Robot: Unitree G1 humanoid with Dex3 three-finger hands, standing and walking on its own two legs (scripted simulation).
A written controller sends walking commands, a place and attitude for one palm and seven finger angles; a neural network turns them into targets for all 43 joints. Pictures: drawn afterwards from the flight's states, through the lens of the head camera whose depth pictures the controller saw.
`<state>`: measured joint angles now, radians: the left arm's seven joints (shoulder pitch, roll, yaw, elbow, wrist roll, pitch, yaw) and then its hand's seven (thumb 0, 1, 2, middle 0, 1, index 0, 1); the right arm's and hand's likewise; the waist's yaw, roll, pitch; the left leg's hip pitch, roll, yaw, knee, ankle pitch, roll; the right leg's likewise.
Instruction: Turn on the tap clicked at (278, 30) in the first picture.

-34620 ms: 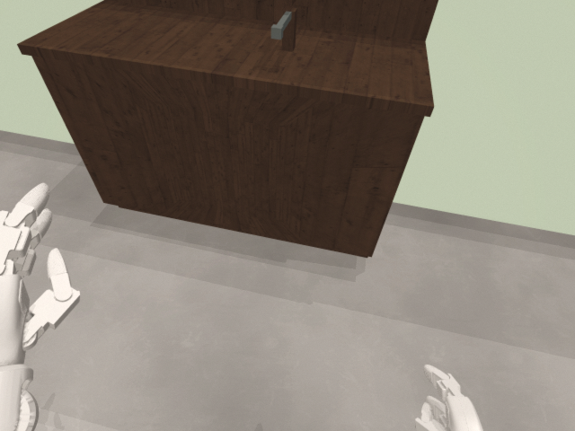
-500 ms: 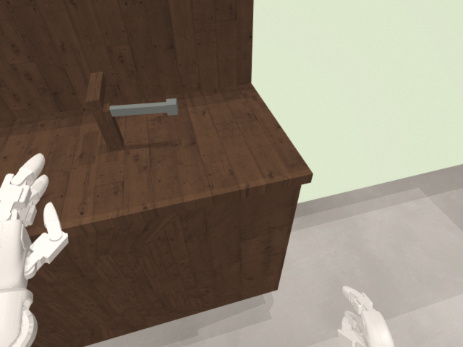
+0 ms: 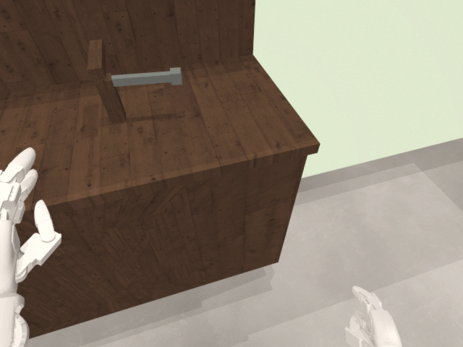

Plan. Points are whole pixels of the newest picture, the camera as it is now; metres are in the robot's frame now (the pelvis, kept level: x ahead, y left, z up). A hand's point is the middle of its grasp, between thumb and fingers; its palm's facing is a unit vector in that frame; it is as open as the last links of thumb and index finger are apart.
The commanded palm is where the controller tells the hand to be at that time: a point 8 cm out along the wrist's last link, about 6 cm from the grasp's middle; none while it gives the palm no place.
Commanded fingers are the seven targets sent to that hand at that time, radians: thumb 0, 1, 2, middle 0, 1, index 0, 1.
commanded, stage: step back with the hand held close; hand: left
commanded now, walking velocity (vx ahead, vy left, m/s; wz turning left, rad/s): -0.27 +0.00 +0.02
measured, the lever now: (176, 76) +0.64 +0.18 +0.14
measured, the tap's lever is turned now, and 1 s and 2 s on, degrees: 80 80 80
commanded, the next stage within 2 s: stop stepping back and stand still in 0.62 s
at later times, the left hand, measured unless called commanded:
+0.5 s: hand (14, 296) +0.14 +0.25 +0.17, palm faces +0.40 -0.82 -0.40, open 7.4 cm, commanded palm +0.07 +0.29 +0.19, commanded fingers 0.00 0.90 0.90 -0.20 -0.30 -0.20 -0.30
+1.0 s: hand out of the picture +0.00 +0.22 +0.17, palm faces +0.40 -0.83 -0.39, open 7.4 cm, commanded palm -0.06 +0.26 +0.19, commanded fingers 0.00 0.90 0.90 -0.20 -0.30 -0.20 -0.30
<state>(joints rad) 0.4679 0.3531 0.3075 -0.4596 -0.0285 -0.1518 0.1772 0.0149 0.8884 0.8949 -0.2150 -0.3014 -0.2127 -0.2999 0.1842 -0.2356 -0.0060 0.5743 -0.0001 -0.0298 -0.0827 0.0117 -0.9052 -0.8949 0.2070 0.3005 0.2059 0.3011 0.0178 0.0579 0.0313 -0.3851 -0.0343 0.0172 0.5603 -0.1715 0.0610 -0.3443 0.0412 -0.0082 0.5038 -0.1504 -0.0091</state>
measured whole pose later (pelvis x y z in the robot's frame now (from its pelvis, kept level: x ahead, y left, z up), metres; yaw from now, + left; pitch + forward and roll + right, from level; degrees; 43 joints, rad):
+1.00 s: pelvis -0.21 -0.02 +0.01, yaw +2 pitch +1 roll +0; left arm 0.50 0.38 0.32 -0.48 -0.05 -0.12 0.18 0.01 0.88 0.89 -0.22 -0.30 -0.22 -0.30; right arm 0.28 -0.25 -0.02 0.61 0.00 -0.08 -0.06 0.01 -0.90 -0.89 0.21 0.30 0.21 0.30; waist -0.03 0.00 -0.04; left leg -0.25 0.00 0.03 0.56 -0.37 0.02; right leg -0.30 0.02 -0.01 0.51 -0.24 -0.03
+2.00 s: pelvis -0.22 -0.01 +0.01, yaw +2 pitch +0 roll -1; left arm 0.47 0.35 0.32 -0.48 -0.06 -0.14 0.17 0.02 0.89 0.90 -0.21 -0.30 -0.21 -0.30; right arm 0.19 -0.21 0.00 0.58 0.00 -0.10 -0.06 0.01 -0.91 -0.89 0.21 0.30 0.21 0.30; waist 0.01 0.01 0.04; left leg -0.20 0.01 0.04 0.48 -0.27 0.02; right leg -0.21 0.03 -0.03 0.43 -0.21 -0.03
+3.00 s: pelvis -0.24 +0.00 +0.01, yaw +2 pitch -1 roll -1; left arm 0.47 0.34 0.31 -0.45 -0.05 -0.14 0.17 0.02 0.89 0.90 -0.21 -0.30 -0.21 -0.30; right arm 0.20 -0.21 0.01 0.59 -0.01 -0.09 -0.06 0.01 -0.90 -0.89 0.21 0.30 0.21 0.30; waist 0.01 0.01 0.03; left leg -0.21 -0.01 0.05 0.45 -0.23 0.04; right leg -0.21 0.01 -0.03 0.39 -0.17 -0.01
